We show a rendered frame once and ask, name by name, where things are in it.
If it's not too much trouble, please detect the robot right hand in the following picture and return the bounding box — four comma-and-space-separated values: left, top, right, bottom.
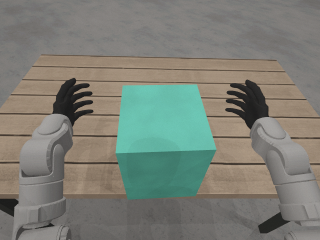
225, 79, 269, 130

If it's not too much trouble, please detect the robot left hand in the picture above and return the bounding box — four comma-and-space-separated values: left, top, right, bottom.
52, 78, 94, 127

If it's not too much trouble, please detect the robot left upper arm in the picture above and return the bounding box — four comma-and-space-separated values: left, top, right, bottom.
18, 225, 72, 240

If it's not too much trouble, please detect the table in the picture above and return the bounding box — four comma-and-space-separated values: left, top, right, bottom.
0, 54, 320, 234

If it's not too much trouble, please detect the carton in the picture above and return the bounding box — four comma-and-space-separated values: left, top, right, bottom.
115, 84, 217, 200

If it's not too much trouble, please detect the right robot forearm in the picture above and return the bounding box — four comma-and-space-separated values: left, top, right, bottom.
249, 117, 320, 227

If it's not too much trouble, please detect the robot right upper arm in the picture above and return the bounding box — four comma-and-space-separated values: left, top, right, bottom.
284, 229, 320, 240

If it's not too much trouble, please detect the left robot forearm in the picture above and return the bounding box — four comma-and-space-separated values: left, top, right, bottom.
11, 113, 74, 240

